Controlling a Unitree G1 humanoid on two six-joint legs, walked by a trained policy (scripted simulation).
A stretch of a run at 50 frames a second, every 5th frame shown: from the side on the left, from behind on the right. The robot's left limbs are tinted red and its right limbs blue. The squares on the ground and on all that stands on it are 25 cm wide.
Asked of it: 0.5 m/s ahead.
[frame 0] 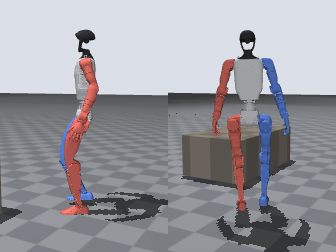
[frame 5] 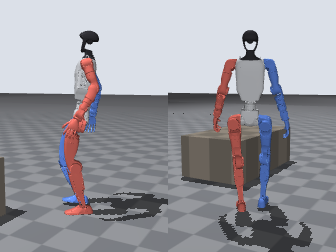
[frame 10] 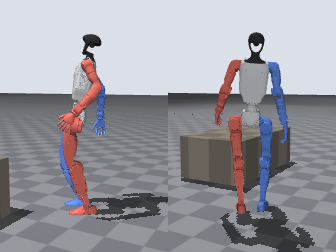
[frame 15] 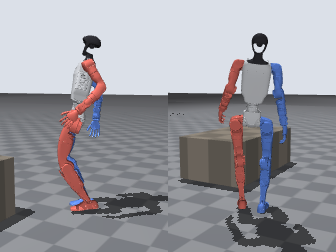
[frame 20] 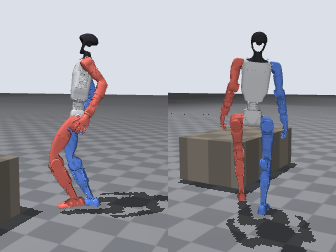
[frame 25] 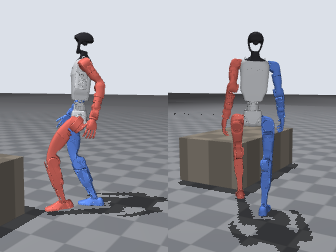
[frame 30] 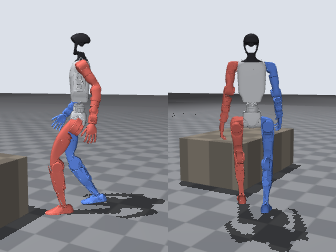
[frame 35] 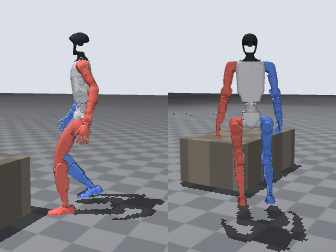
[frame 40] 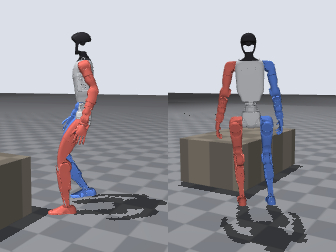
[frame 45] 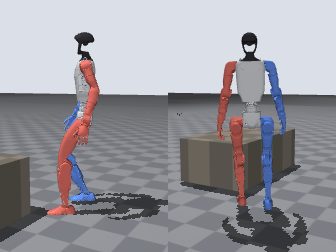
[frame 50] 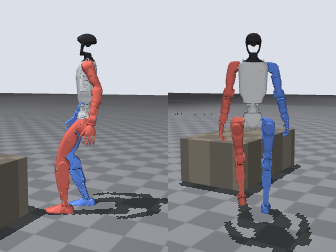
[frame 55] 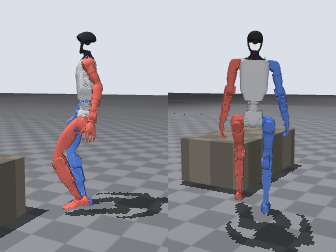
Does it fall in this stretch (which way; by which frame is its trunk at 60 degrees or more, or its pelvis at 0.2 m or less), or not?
no
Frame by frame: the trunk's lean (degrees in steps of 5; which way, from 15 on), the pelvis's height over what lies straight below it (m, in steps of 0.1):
0: 0, 0.8
5: 5, 0.8
10: 15 backward, 0.8
15: 15 backward, 0.8
20: 10, 0.8
25: 5, 0.8
30: 0, 0.8
35: 0, 0.8
40: 5, 0.8
45: 0, 0.8
50: 0, 0.8
55: 0, 0.8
